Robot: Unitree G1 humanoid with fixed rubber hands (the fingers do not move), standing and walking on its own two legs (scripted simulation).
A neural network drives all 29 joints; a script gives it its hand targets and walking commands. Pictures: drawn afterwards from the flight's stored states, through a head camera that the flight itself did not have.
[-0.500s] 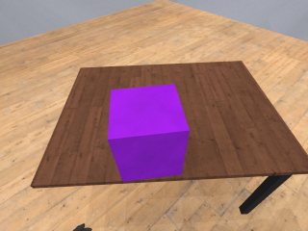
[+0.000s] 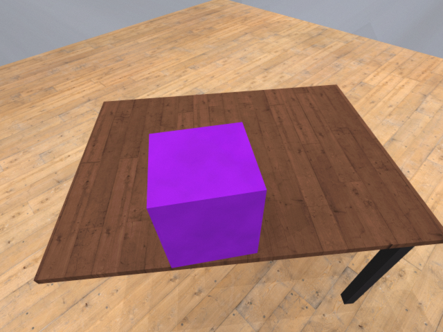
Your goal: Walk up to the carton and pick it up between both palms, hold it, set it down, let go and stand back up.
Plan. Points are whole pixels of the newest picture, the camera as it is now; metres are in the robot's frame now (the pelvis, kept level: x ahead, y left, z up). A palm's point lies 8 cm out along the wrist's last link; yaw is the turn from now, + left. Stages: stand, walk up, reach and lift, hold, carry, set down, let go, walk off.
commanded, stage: stand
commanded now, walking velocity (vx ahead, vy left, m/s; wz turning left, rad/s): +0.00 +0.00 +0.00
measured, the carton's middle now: (206, 196) +0.43 +0.05 -0.02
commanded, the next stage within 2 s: none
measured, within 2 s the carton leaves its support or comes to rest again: neither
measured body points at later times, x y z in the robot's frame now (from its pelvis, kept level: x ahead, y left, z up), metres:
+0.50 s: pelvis +0.00 +0.00 +0.00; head +0.01 -0.01 +0.45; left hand +0.07 +0.23 -0.14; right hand -0.02 -0.25 -0.16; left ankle -0.05 +0.10 -0.73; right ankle +0.02 -0.12 -0.73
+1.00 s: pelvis +0.00 +0.01 +0.00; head +0.01 +0.00 +0.45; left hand +0.03 +0.23 -0.15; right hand -0.04 -0.23 -0.16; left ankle -0.05 +0.10 -0.73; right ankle +0.02 -0.12 -0.73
